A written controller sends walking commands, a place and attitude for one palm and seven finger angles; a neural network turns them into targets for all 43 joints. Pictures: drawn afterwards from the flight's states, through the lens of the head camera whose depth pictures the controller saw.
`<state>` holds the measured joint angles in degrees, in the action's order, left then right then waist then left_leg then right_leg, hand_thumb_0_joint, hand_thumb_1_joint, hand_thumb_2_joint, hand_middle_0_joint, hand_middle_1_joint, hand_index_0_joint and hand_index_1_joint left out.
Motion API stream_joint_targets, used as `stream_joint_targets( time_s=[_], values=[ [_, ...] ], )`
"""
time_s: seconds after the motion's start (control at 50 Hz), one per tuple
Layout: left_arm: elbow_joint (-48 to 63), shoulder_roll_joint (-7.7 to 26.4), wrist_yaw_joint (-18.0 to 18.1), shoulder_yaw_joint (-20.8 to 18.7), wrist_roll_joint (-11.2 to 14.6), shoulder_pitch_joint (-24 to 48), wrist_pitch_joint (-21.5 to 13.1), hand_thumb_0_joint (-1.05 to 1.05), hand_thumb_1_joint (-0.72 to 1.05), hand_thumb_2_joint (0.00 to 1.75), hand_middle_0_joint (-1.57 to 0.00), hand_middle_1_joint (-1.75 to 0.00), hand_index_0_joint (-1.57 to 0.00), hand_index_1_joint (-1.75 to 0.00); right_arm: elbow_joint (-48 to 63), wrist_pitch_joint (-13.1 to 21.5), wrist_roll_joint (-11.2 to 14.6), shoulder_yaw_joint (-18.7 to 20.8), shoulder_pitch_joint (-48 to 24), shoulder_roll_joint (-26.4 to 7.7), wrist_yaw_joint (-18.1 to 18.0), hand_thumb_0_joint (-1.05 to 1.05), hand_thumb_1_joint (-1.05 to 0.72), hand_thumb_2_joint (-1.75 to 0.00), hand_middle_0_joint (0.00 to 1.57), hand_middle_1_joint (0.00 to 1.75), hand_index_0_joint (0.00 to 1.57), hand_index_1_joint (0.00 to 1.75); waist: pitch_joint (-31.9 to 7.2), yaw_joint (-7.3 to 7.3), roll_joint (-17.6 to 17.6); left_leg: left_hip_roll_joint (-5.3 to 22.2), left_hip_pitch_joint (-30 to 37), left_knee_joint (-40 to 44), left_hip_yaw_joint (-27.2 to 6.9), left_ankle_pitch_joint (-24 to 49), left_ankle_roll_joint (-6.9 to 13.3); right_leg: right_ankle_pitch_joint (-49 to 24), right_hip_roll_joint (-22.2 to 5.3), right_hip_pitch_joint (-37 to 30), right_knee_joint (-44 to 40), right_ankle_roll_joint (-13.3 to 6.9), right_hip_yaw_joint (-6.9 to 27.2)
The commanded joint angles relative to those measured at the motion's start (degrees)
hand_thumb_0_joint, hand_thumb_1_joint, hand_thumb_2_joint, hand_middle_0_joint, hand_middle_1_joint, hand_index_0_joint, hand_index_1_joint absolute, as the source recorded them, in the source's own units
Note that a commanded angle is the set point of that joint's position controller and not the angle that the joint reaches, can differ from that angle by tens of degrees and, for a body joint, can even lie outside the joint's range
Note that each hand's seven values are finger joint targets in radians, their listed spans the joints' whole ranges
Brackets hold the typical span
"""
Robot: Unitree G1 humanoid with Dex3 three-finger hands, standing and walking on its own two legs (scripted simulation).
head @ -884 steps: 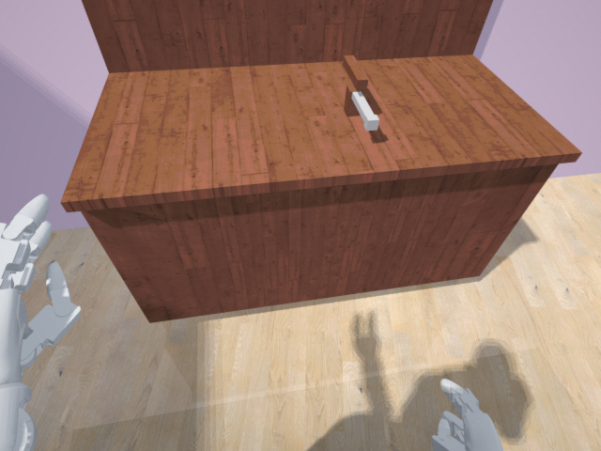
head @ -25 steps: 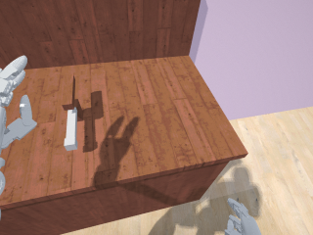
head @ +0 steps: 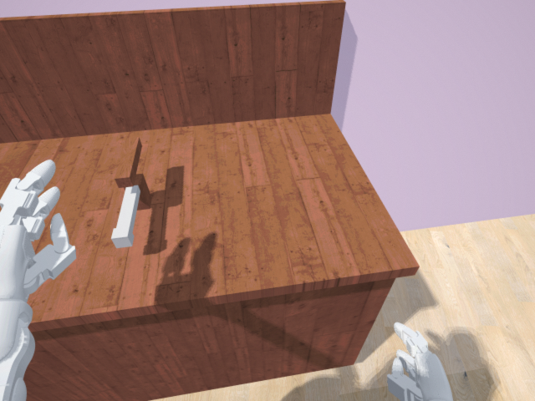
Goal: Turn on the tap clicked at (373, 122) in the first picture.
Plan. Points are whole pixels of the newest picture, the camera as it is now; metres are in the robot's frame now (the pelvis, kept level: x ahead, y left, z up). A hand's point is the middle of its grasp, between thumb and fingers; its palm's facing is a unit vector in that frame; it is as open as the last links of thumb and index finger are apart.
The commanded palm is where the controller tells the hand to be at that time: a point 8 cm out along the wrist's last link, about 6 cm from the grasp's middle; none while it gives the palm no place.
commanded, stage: turn the palm inward beside the body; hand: left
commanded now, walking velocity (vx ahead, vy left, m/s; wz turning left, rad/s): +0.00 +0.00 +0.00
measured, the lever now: (122, 237) +0.36 +0.32 +0.02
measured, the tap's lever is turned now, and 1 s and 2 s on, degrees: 0 0 0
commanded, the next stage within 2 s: reach beside the lever's end, fingers flat in 1.62 s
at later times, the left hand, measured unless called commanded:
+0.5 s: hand (92, 257) +0.23 +0.25 +0.16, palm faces +0.38 -0.89 -0.25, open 7.4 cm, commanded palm +0.18 +0.29 +0.17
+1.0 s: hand (83, 286) +0.20 +0.25 +0.14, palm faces +0.43 -0.89 -0.16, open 7.4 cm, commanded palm +0.15 +0.29 +0.15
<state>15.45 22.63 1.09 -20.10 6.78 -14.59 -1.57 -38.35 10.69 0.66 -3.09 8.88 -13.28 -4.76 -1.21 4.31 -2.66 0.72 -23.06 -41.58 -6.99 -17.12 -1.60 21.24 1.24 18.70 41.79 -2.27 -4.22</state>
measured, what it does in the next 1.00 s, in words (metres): stands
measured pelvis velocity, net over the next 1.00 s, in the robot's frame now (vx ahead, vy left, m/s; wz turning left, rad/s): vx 0.02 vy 0.02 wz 0.00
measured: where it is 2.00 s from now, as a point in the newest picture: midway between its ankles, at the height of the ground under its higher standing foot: outside the picture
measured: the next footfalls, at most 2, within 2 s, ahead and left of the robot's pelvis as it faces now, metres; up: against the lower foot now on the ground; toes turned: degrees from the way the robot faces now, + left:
none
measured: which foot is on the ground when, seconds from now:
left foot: down 0.00-1.00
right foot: down 0.00-1.00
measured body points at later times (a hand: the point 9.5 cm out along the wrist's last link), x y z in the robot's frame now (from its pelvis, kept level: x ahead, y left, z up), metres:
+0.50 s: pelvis +0.04 +0.00 +0.00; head +0.03 -0.01 +0.45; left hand +0.20 +0.30 +0.17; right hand +0.22 -0.23 -0.07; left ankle +0.07 +0.16 -0.71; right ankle +0.02 -0.09 -0.71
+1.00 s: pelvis +0.02 +0.02 +0.00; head -0.01 +0.01 +0.45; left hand +0.17 +0.30 +0.15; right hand +0.22 -0.18 -0.06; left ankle +0.07 +0.16 -0.71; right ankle +0.02 -0.09 -0.71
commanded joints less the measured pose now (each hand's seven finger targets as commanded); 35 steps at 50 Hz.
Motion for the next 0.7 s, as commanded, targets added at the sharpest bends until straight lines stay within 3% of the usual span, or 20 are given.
stream_joint_targets(
  time_s=[0.0, 0.02, 0.06, 0.1, 0.12, 0.18, 0.2, 0.24, 0.26, 0.3, 0.32, 0.38, 0.4, 0.44, 0.48, 0.5, 0.52, 0.6, 0.62, 0.68],
  values=[
    [13.1, 15.5, 0.4, -9.4, 1.9, 7.4, -4.0, 0.00, 0.90, 0.90, -0.20, -0.30, -0.20, -0.30, 9.5, 4.3, 0.1, 3.7, -9.0, -6.4, -1.3, 0.00, -0.90, -0.90, 0.20, 0.30, 0.20, 0.30, -1.7, 0.28, 2.0, -1.9, 2.0, 3.5, 5.1, -4.5, 2.3, 16.2, -4.1, 5.3, -18.0, 2.1, 9.1],
    [14.4, 13.0, 0.6, -8.1, 2.3, 6.8, -5.0, 0.00, 0.90, 0.90, -0.20, -0.30, -0.20, -0.30, 9.9, 4.5, 0.1, 3.7, -8.9, -5.9, -1.0, 0.00, -0.90, -0.90, 0.20, 0.30, 0.20, 0.30, -3.0, 0.16, 2.2, -1.8, 1.8, 3.5, 4.9, -3.3, 2.4, 13.8, -4.4, 4.5, -17.2, 2.1, 8.7],
    [14.3, 12.3, 1.3, -9.4, 3.1, 2.8, -6.2, 0.00, 0.90, 0.90, -0.20, -0.30, -0.20, -0.30, 9.6, 4.8, 0.1, 4.1, -7.9, -6.0, -0.6, 0.00, -0.90, -0.90, 0.20, 0.30, 0.20, 0.30, -3.8, 0.67, 2.4, -1.3, 2.0, 3.1, 4.8, -1.1, 2.5, 9.0, -4.4, 3.8, -16.5, 2.2, 8.4],
    [14.5, 13.3, 1.8, -11.3, 3.3, -0.8, -6.4, 0.00, 0.90, 0.90, -0.20, -0.30, -0.20, -0.30, 9.4, 5.1, 0.1, 4.4, -6.9, -6.3, -0.3, 0.00, -0.90, -0.90, 0.20, 0.30, 0.20, 0.30, -5.9, 1.10, 2.4, -1.3, 2.6, 2.6, 5.1, 3.7, 2.7, -1.3, -4.2, 1.7, -14.3, 2.4, 7.7],
    [15.9, 10.8, 1.7, -9.7, 3.7, -1.9, -6.6, 0.00, 0.90, 0.90, -0.20, -0.30, -0.20, -0.30, 10.0, 5.3, 0.1, 4.3, -5.9, -6.3, -0.2, 0.00, -0.90, -0.90, 0.20, 0.30, 0.20, 0.30, -7.8, 0.69, 2.7, -1.6, 3.2, 2.9, 5.4, 7.2, 3.0, -8.9, -3.8, 0.4, -12.0, 2.4, 6.0],
    [17.0, 8.9, 1.0, -9.1, 4.6, -5.9, -6.4, 0.00, 0.90, 0.90, -0.20, -0.30, -0.20, -0.30, 9.8, 6.1, 0.3, 4.7, -3.3, -6.8, -0.2, 0.00, -0.90, -0.90, 0.20, 0.30, 0.20, 0.30, -10.6, 0.25, 2.6, -2.0, 5.4, 2.4, 6.6, 13.2, 3.3, -23.3, -3.2, -0.8, -8.7, 3.0, 3.6],
    [17.1, 9.4, 0.8, -9.8, 4.5, -7.0, -6.1, 0.00, 0.90, 0.90, -0.20, -0.30, -0.20, -0.30, 9.7, 6.3, 0.4, 4.9, -3.4, -6.8, -0.3, 0.00, -0.90, -0.90, 0.20, 0.30, 0.20, 0.30, -10.6, 0.51, 2.4, -2.1, 5.7, 2.2, 6.9, 14.4, 3.5, -25.3, -2.9, -1.2, -8.3, 3.0, 3.2],
    [18.0, 7.0, 0.3, -7.8, 4.9, -7.4, -6.4, 0.00, 0.90, 0.90, -0.20, -0.30, -0.20, -0.30, 9.8, 6.7, 0.6, 5.0, -2.3, -6.8, -0.4, 0.00, -0.90, -0.90, 0.20, 0.30, 0.20, 0.30, -10.0, -0.14, 3.5, -2.0, 5.7, 2.1, 6.9, 16.0, 3.5, -27.0, -2.6, -0.7, -7.5, 2.9, 2.2],
    [19.3, 6.7, 0.0, -7.2, 5.1, -7.5, -6.8, 0.00, 0.90, 0.90, -0.20, -0.30, -0.20, -0.30, 9.8, 7.0, 0.4, 5.2, -2.0, -6.9, -0.5, 0.00, -0.90, -0.90, 0.20, 0.30, 0.20, 0.30, -10.8, -0.19, 2.3, -2.2, 6.3, 1.9, 7.0, 16.6, 3.6, -27.8, -2.7, -0.8, -7.3, 2.9, 2.2],
    [20.8, 8.2, 0.4, -8.7, 5.0, -8.5, -7.4, 0.00, 0.90, 0.90, -0.20, -0.30, -0.20, -0.30, 9.6, 7.4, 0.5, 5.3, -2.0, -6.9, -0.6, 0.00, -0.90, -0.90, 0.20, 0.30, 0.20, 0.30, -10.6, 0.38, 1.6, -2.2, 6.2, 1.7, 7.0, 17.7, 3.6, -28.7, -2.5, -1.2, -7.0, 2.6, 2.0],
    [20.9, 6.4, 0.5, -6.8, 4.8, -8.7, -7.7, 0.00, 0.90, 0.90, -0.20, -0.30, -0.20, -0.30, 9.9, 7.6, 0.5, 5.2, -1.7, -6.7, -0.6, 0.00, -0.90, -0.90, 0.20, 0.30, 0.20, 0.30, -10.2, -0.05, 2.2, -2.1, 6.1, 1.9, 6.9, 17.4, 3.6, -27.4, -2.6, -0.5, -6.9, 2.6, 1.6],
    [21.4, 6.1, 1.2, -6.7, 5.2, -9.1, -8.4, 0.00, 0.90, 0.90, -0.20, -0.30, -0.20, -0.30, 9.9, 8.0, 0.5, 5.3, -1.4, -6.9, -0.7, 0.00, -0.90, -0.90, 0.20, 0.30, 0.20, 0.30, -9.9, 0.16, 2.4, -2.0, 5.5, 2.4, 6.3, 16.3, 3.5, -23.6, -2.2, 0.3, -6.8, 2.3, 1.0],
    [21.6, 6.7, 1.7, -7.4, 5.0, -9.9, -8.1, 0.00, 0.90, 0.90, -0.20, -0.30, -0.20, -0.30, 9.8, 8.1, 0.5, 5.2, -2.2, -6.8, -0.8, 0.00, -0.90, -0.90, 0.20, 0.30, 0.20, 0.30, -9.1, 0.64, 1.5, -2.0, 5.4, 2.5, 6.4, 16.0, 3.5, -22.9, -2.1, 0.4, -7.0, 2.1, 1.1],
    [20.8, 4.5, 2.1, -5.3, 5.3, -9.9, -7.3, 0.00, 0.90, 0.90, -0.20, -0.30, -0.20, -0.30, 10.0, 8.1, 0.7, 4.8, -2.1, -6.6, -0.9, 0.00, -0.90, -0.90, 0.20, 0.30, 0.20, 0.30, -7.8, 0.28, 0.7, -1.9, 4.9, 3.0, 6.2, 14.0, 3.4, -19.9, -2.1, 1.5, -7.5, 2.0, 0.9],
    [21.2, 4.2, 2.4, -4.6, 5.6, -9.7, -6.4, 0.00, 0.90, 0.90, -0.20, -0.30, -0.20, -0.30, 10.4, 8.0, 0.7, 4.6, -2.4, -6.8, -1.1, 0.00, -0.90, -0.90, 0.20, 0.30, 0.20, 0.30, -7.9, 0.37, 1.5, -1.9, 4.4, 3.7, 5.8, 12.4, 3.4, -17.0, -1.9, 1.7, -7.7, 1.9, 0.6],
    [21.6, 4.6, 2.8, -4.8, 5.1, -9.7, -5.7, 0.00, 0.90, 0.90, -0.20, -0.30, -0.20, -0.30, 10.2, 8.0, 0.9, 4.4, -3.0, -6.7, -1.2, 0.00, -0.90, -0.90, 0.20, 0.30, 0.20, 0.30, -6.8, 0.56, -0.3, -1.8, 4.6, 4.1, 5.7, 11.5, 3.3, -15.4, -1.8, 2.1, -8.2, 1.7, 0.6],
    [21.8, 2.9, 3.1, -2.8, 5.0, -9.4, -5.1, 0.00, 0.90, 0.90, -0.20, -0.30, -0.20, -0.30, 10.6, 8.0, 0.9, 4.0, -3.1, -6.4, -1.2, 0.00, -0.90, -0.90, 0.20, 0.30, 0.20, 0.30, -6.2, 0.21, -0.3, -1.9, 4.4, 4.5, 5.5, 10.0, 3.3, -13.5, -1.8, 2.9, -8.4, 1.7, 0.5],
    [23.8, 3.3, 4.3, -2.4, 4.4, -9.8, -4.0, 0.00, 0.90, 0.90, -0.20, -0.30, -0.20, -0.30, 10.8, 8.1, 0.6, 3.7, -3.9, -6.6, -1.4, 0.00, -0.90, -0.90, 0.20, 0.30, 0.20, 0.30, -6.3, 0.40, 0.3, -1.6, 4.7, 5.4, 4.6, 7.4, 3.2, -9.4, -1.4, 3.3, -8.9, 1.4, 0.1],
    [24.1, 1.7, 4.5, -0.6, 4.2, -9.3, -3.7, 0.00, 0.90, 0.90, -0.20, -0.30, -0.20, -0.30, 11.0, 8.0, 0.7, 3.4, -4.2, -6.3, -1.3, 0.00, -0.90, -0.90, 0.20, 0.30, 0.20, 0.30, -5.8, 0.12, -0.2, -1.6, 4.5, 5.7, 4.4, 6.4, 3.1, -7.9, -1.4, 3.9, -8.9, 1.4, -0.1],
    [24.0, 1.4, 5.5, 0.1, 4.2, -8.7, -2.9, 0.00, 0.90, 0.90, -0.20, -0.30, -0.20, -0.30, 11.1, 7.8, 0.7, 2.9, -4.8, -6.3, -1.5, 0.00, -0.90, -0.90, 0.20, 0.30, 0.20, 0.30, -3.9, 0.11, -0.8, -1.6, 3.3, 6.7, 3.6, 1.2, 3.0, -2.8, -1.3, 5.2, -9.5, 1.3, -0.1]
  ],
)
